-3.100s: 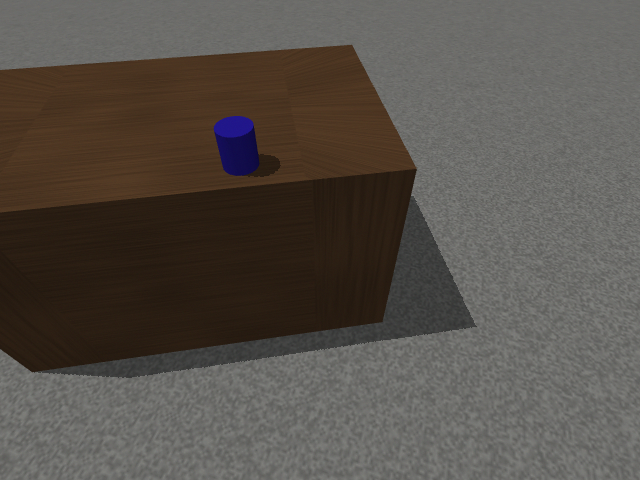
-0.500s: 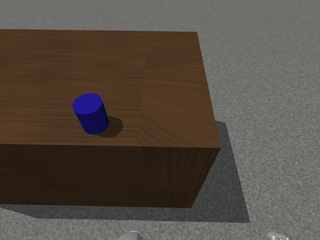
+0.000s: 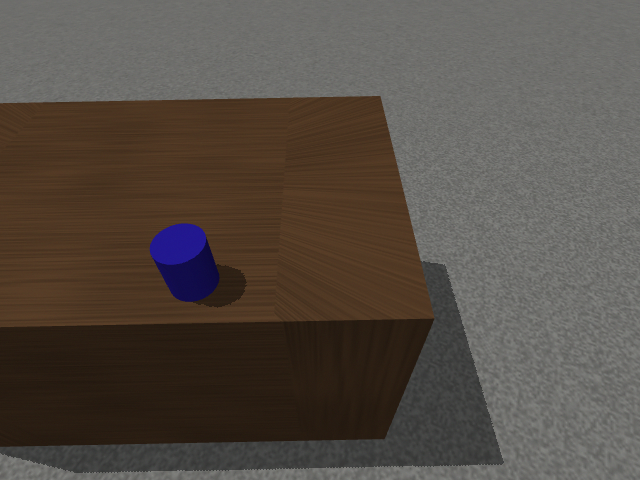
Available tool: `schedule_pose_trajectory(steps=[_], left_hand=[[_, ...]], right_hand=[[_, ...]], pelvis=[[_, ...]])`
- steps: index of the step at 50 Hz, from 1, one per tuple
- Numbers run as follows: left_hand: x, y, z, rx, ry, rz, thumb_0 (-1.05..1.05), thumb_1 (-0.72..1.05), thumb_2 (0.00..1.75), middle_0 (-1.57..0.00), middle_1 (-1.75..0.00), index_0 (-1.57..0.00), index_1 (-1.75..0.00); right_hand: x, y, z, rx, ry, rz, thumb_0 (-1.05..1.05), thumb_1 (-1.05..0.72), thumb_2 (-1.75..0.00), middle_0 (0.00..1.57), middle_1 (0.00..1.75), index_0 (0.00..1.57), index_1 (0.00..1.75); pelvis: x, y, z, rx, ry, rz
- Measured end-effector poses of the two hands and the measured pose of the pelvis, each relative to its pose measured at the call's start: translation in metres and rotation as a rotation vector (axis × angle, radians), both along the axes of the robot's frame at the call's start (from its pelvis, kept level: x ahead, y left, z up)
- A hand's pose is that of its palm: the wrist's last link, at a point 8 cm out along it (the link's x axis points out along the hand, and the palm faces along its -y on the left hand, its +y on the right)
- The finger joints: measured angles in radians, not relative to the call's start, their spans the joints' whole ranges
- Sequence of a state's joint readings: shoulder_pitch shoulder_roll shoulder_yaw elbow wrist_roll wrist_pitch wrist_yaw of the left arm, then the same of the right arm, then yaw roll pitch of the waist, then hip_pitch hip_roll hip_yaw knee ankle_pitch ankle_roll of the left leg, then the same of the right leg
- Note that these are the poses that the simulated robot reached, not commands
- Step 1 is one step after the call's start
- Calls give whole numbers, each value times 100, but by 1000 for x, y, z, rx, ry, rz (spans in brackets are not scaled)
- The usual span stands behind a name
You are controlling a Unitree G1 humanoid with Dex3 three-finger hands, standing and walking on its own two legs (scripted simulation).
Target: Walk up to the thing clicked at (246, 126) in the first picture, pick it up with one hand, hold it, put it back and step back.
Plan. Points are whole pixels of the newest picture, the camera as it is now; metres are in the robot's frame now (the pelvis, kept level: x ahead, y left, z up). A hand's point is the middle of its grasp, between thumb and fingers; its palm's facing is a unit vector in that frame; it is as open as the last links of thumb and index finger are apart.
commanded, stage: walk up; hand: left
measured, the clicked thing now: (186, 263) +0.46 +0.24 -0.02
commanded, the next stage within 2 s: stand in 0.60 s
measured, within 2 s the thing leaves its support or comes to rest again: neither
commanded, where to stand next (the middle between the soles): +0.07 +0.02 m, yaw +1 degrees
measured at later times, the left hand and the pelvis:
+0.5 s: hand out of the picture +0.09 +0.25 -0.15, palm faces -0.03 -0.94 -0.35, open 7.4 cm; pelvis +0.01 +0.00 +0.01, yaw +0 degrees
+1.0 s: hand out of the picture +0.10 +0.24 -0.15, palm faces -0.04 -0.94 -0.33, open 7.4 cm; pelvis +0.02 -0.01 +0.01, yaw +0 degrees
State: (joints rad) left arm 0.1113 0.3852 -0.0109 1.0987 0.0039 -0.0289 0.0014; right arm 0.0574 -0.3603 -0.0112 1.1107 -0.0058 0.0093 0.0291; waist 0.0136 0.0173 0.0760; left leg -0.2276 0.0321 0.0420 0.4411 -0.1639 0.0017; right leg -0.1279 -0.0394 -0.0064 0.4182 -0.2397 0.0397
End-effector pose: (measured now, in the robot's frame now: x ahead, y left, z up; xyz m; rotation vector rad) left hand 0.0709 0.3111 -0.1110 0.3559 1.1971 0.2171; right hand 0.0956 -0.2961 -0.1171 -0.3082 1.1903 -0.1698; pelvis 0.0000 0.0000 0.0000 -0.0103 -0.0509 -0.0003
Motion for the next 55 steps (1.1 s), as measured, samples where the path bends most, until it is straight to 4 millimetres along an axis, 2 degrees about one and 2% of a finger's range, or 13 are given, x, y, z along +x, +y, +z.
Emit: schedule_pose_trajectory(steps=[18,37,55], left_hand=[[11,-13,-2,-32,18,-6,0,90,89,-20,-30,-21,-30],[23,-15,-2,-35,23,-8,0,90,90,-20,-30,-21,-30],[19,-25,-6,-54,39,-7,0,90,89,-20,-30,-21,-30]], right_hand=[[-17,-3,1,-1,47,-47,1,-90,-90,21,30,20,30],[-6,-2,4,-5,30,-48,1,-90,-90,21,30,20,30],[-3,-9,7,-19,33,-44,1,-90,-90,21,30,20,30]], pelvis=[[7,0,5,2,7,-3],[16,-2,6,8,14,-6],[19,-7,7,7,13,-6]])
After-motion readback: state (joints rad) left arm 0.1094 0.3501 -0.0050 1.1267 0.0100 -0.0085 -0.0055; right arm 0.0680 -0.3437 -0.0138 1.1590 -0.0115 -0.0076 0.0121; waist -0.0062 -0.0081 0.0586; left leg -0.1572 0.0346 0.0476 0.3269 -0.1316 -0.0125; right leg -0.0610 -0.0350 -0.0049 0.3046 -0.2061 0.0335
